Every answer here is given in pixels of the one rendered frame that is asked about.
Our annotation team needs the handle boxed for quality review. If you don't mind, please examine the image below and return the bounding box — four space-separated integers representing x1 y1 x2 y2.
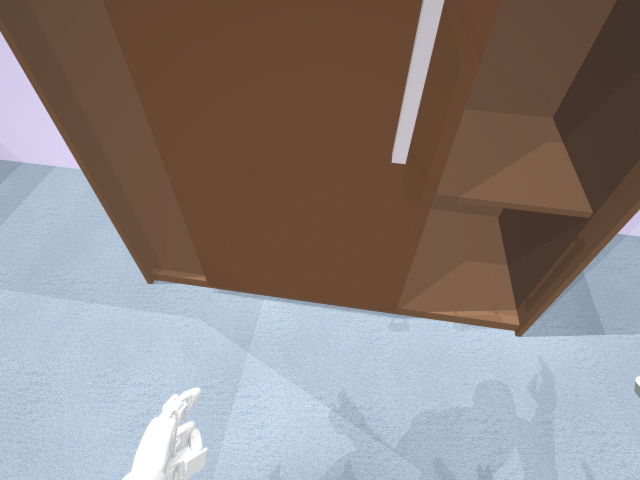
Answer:
392 0 444 164

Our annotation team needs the wardrobe door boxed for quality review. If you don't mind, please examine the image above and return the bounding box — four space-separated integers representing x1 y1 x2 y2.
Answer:
11 0 204 275
103 0 502 312

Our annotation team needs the left robot hand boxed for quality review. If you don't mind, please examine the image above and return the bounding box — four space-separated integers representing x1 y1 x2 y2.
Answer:
131 387 207 480

